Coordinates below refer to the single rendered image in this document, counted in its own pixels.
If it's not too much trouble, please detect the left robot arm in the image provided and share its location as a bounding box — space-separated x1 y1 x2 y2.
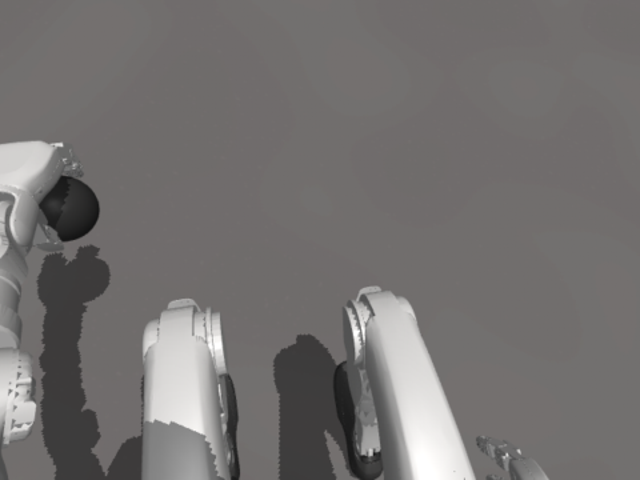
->
0 185 40 480

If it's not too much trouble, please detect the right robot foot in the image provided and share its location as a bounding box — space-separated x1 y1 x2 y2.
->
333 361 383 480

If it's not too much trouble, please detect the left robot foot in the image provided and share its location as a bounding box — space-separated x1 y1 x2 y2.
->
224 374 240 480

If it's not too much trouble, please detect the left robot hand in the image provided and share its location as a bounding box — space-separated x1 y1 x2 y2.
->
0 141 84 252

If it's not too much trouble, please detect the right robot hand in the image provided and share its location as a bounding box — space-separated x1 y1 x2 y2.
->
476 436 549 480

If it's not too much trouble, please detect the ball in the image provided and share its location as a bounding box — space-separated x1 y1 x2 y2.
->
39 175 99 242

